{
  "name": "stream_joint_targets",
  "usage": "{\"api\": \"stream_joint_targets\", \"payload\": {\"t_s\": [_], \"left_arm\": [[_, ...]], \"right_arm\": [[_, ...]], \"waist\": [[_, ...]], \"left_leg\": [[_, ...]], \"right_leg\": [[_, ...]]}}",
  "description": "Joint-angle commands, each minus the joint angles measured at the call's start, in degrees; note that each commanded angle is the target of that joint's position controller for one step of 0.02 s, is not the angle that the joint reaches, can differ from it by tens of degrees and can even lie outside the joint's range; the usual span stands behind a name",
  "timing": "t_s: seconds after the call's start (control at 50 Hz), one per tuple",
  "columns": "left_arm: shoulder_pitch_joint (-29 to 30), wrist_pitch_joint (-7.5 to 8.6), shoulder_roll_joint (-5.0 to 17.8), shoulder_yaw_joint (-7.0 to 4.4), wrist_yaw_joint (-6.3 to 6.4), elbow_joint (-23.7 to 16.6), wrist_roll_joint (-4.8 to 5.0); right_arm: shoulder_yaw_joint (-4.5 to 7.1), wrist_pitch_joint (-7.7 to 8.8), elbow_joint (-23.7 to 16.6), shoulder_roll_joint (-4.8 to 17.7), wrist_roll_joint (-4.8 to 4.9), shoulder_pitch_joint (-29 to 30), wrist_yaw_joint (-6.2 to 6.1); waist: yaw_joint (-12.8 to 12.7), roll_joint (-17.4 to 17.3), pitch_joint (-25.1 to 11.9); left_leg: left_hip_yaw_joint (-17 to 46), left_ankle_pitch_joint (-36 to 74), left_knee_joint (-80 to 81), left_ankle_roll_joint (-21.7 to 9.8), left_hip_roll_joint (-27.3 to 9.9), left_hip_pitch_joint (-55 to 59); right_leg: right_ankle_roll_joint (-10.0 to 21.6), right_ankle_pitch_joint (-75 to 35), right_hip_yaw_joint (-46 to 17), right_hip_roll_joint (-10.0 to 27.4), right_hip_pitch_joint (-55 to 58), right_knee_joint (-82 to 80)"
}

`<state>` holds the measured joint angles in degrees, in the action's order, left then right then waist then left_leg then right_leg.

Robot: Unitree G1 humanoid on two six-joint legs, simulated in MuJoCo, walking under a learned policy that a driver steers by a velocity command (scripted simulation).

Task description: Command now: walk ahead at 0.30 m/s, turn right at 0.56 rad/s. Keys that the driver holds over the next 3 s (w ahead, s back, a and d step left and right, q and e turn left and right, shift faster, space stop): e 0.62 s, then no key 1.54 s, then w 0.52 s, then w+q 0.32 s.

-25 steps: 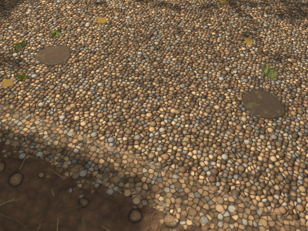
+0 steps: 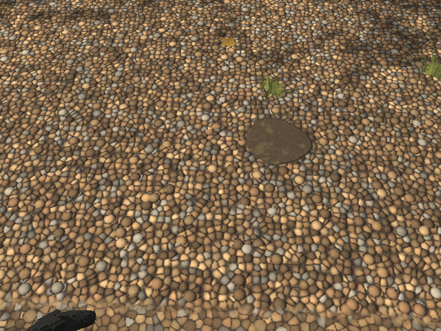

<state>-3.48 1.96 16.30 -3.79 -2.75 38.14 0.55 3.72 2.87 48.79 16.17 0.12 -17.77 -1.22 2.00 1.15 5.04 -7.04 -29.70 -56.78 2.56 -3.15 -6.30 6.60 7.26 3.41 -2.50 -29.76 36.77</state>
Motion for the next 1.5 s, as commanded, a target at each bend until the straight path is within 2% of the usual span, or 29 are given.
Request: {"api": "stream_joint_targets", "payload": {"t_s": [0.02,0.04,0.08,0.12,0.2,0.34,0.4,0.42,0.44,0.46,0.48,0.5,0.56,0.66,0.78,0.8,0.82,0.84,0.86,0.88,0.92,0.98,1.06,1.1,1.14,1.16,1.2,1.28,1.5], "left_arm": [[-12.6,0.71,11.6,-3.44,0.75,-2.4,-0.53],[-9.7,1.03,9.7,-3.05,0.75,-2.1,0.4],[-5.6,0.83,7.6,-2.39,1.44,-3.4,-0.03],[-4.9,0.78,8.8,-2.79,1.75,-3.5,-0.73],[-5.6,-0.61,10.4,-3.26,3.28,-2.8,0.03],[-6.1,-3.37,10.1,-3.06,4.39,-3.4,0.26],[-3.7,-3.66,8.7,-2.46,4.58,-4.6,0.76],[-5.7,-3.57,6.1,-1.66,4.6,-5.0,0.18],[-11.8,-3.33,3.6,-1.09,4.58,-5.2,-0.2],[-12.3,-2.91,8.4,-2.11,4.49,-5.2,-0.4],[-12.2,-3.13,12.0,-3.37,4.43,-4.0,0.15],[-11.2,-3.88,12.2,-3.78,4.6,-3.1,0.59],[-9.4,-5.57,8.0,-2.86,4.52,-3.9,0.98],[-5.3,-5.21,4.8,-1.49,3.79,-6.7,0.37],[-10.3,-5.11,5.0,-1.66,2.49,-4.3,-0.15],[-10.6,-5.05,6.0,-1.79,2.55,-4.1,-0.43],[-11.1,-5.03,9.7,-2.33,3.23,-4.9,-0.84],[-8.1,-4.65,11.6,-2.17,3.22,-5.9,-2.12],[-7.8,-3.53,9.1,-1.67,3.04,-5.9,-3.07],[-6.2,-2.56,7.4,-0.97,3.03,-4.9,-3.09],[-3.3,-1.49,6.7,-0.71,3.17,-4.0,-1.72],[-2.4,-1.46,4.6,0.05,3.47,-2.6,-1.43],[-3.5,-2.25,4.9,-0.02,3.46,-0.7,-1.3],[-2.8,-2.4,4.0,0.41,3.41,0.4,-0.62],[-6.2,-1.52,3.2,0.68,3.03,1.8,-1.54],[-7.7,-1.23,3.4,0.34,2.83,2.2,-1.6],[-2.7,-1.58,4.4,0.14,3.2,2.7,-1.46],[-3.4,-2.72,3.2,0.09,3.97,4.5,-1.32],[-5.5,-2.3,3.2,-0.24,4.51,11.8,-0.91]], "right_arm": [[0.99,3.77,-9.2,8.8,1.89,3.8,0.76],[0.91,3.64,-8.7,8.0,1.07,4.4,0.16],[1.62,2.08,-8.3,9.0,-0.36,3.7,-0.52],[1.24,0.65,-8.6,7.1,-0.9,2.2,-0.73],[0.38,-0.39,-9.9,5.4,-1.28,5.5,-1.22],[0.56,-0.47,-12.5,6.7,-0.2,13.3,0.03],[1.4,0.76,-11.8,7.5,-0.21,9.5,0.38],[2.05,0.98,-12.0,10.4,-1.03,8.0,0.09],[2.84,0.22,-12.9,14.7,-2.45,10.3,-0.41],[2.66,-0.27,-12.0,12.1,-2.73,6.7,-0.17],[1.83,-0.38,-12.8,9.2,-2.13,7.6,-0.15],[1.43,-0.73,-13.0,7.3,-1.62,9.3,-0.23],[1.19,-1.95,-13.2,7.0,-1.07,12.0,-0.84],[2.24,-2.98,-12.3,9.1,-1.05,10.7,-1.21],[2.11,-3.35,-10.5,9.9,1.41,11.7,-0.03],[1.52,-3.2,-9.0,8.2,1.52,8.7,0.17],[0.18,-2.86,-9.1,4.2,-0.65,6.8,0.74],[-0.25,-2.56,-11.2,3.3,-1.72,9.0,0.52],[0.79,-2.77,-11.3,7.1,-1.06,12.5,-0.1],[1.42,-3.07,-10.6,8.1,-0.23,12.1,-0.17],[1.94,-3.78,-8.2,8.0,-0.64,9.3,-0.72],[1.13,-3.75,-6.8,5.1,-0.19,7.1,-0.43],[0.25,-3.61,-6.8,4.2,0.27,9.2,-0.15],[-0.07,-3.38,-5.4,3.8,-0.05,6.7,0.06],[0.46,-3.22,-5.2,8.5,-1.26,5.9,-0.17],[1.24,-3.23,-4.0,10.6,-0.54,6.9,-0.04],[0.19,-2.72,-3.8,5.8,-0.86,7.8,0.45],[-0.39,-1.6,-2.0,4.8,-0.91,7.4,0.11],[-0.97,-1.7,2.3,4.4,-0.64,6.7,-0.65]], "waist": [[-7.2,2.0,-22.2],[-4.5,-3.0,-14.3],[-1.2,-2.1,-10.2],[0.3,-0.6,-10.2],[-0.4,2.1,-12.4],[-3.0,6.6,-11.8],[0.0,8.1,-11.1],[-0.8,3.7,-13.2],[-5.7,-12.5,-13.5],[-3.6,-17.3,-15.2],[-2.9,-11.6,-13.9],[-3.0,-8.2,-12.2],[-3.0,-8.9,-8.7],[-0.6,-11.8,-11.5],[-3.1,-11.3,-11.0],[-2.9,-8.7,-10.5],[-1.0,3.6,-12.1],[-0.8,14.1,-9.8],[-4.0,10.3,-9.2],[-2.8,9.4,-8.0],[-1.6,8.6,-7.2],[-0.6,6.7,-8.8],[-2.6,6.7,-9.2],[-0.5,5.4,-8.7],[-2.6,-1.1,-9.0],[-4.8,-7.1,-8.2],[-1.8,-4.7,-6.3],[-1.8,-4.0,-5.1],[-1.6,-0.9,-4.0]], "left_leg": [[13.6,-1.9,-27.1,-0.7,2.1,-33.6],[12.4,1.6,-21.6,-0.6,-0.3,-33.6],[12.1,5.6,-15.4,-0.1,-2.4,-27.3],[11.1,7.6,-10.5,1.4,-1.6,-24.2],[10.8,15.0,1.8,3.5,0.7,-23.7],[12.9,17.3,18.2,2.9,4.6,-20.2],[12.6,25.5,33.7,0.0,4.0,-11.7],[18.3,34.0,35.5,-3.2,-4.4,-3.7],[31.8,52.5,34.6,-12.0,-16.9,4.4],[41.5,54.4,36.1,-19.5,-22.8,5.4],[36.0,51.1,35.2,-19.1,-20.5,4.2],[28.9,47.2,34.5,-16.4,-16.4,2.5],[18.2,40.1,36.8,-13.6,-10.5,-2.8],[13.6,41.1,37.3,-15.6,-12.0,-0.7],[12.1,33.4,33.1,-13.0,-11.9,-4.9],[10.4,27.6,30.9,-9.2,-10.1,-9.0],[4.9,13.8,20.3,-3.2,-5.0,-16.6],[3.7,-3.9,15.4,0.4,0.3,-22.9],[8.0,-5.0,7.6,1.2,-1.0,-21.3],[9.0,-3.0,4.1,1.3,-1.0,-21.6],[9.9,1.7,2.6,2.1,-1.2,-22.2],[9.1,5.5,6.2,3.1,-0.8,-17.0],[7.8,7.0,19.4,2.8,0.0,-12.0],[7.1,18.9,32.9,1.6,0.5,-5.4],[12.1,36.7,34.0,-1.0,-4.2,2.3],[10.6,30.1,31.1,-3.3,-3.5,-1.2],[10.5,21.2,33.4,-3.3,-2.2,-6.0],[9.7,20.8,33.6,-1.8,-1.2,-6.5],[9.1,19.6,33.9,-2.3,-0.1,-5.9]], "right_leg": [[16.8,-29.5,-33.9,21.0,44.8,-14.0],[13.6,-30.3,-26.7,17.1,35.0,-14.7],[11.4,-29.8,-21.4,13.7,22.2,-17.6],[11.5,-34.6,-19.3,12.4,16.4,-18.4],[9.0,-34.1,-16.7,9.3,14.7,-16.1],[5.4,-14.0,-25.5,8.6,16.8,-11.7],[1.9,-10.7,-28.8,6.3,17.5,-6.3],[-0.9,-0.3,-26.2,3.4,13.5,0.0],[-4.9,26.0,-16.2,-5.5,2.0,11.2],[-7.9,34.1,-12.6,-4.7,-4.2,24.1],[-9.2,30.1,-13.0,-2.2,-5.3,31.6],[-10.4,26.1,-11.9,-1.0,-6.0,34.3],[-12.2,19.0,-7.9,0.8,-4.3,32.0],[-11.8,17.9,-4.7,3.0,2.4,16.6],[-6.7,5.1,-0.7,0.9,17.9,-10.1],[-5.0,-0.1,-2.9,1.7,23.6,-15.7],[-1.8,-11.1,-17.0,12.7,30.8,-18.0],[7.7,-15.2,-26.8,23.0,24.5,-18.5],[10.5,-10.7,-26.4,22.2,20.1,-19.6],[9.0,-9.4,-22.9,19.5,19.4,-19.6],[5.7,-12.3,-18.4,15.9,20.4,-18.4],[5.2,-21.7,-13.7,13.2,20.5,-16.0],[6.2,-20.2,-15.9,13.8,22.6,-14.5],[4.1,-14.8,-15.7,12.4,20.7,-13.9],[-1.0,-2.9,-13.6,8.3,16.2,-13.0],[-2.9,1.7,-10.1,4.9,16.9,-14.4],[-4.4,3.7,-8.5,3.8,19.2,-12.3],[-4.1,1.3,-8.7,4.1,19.1,-12.4],[-5.3,0.0,-8.0,3.9,19.3,-13.0]]}}
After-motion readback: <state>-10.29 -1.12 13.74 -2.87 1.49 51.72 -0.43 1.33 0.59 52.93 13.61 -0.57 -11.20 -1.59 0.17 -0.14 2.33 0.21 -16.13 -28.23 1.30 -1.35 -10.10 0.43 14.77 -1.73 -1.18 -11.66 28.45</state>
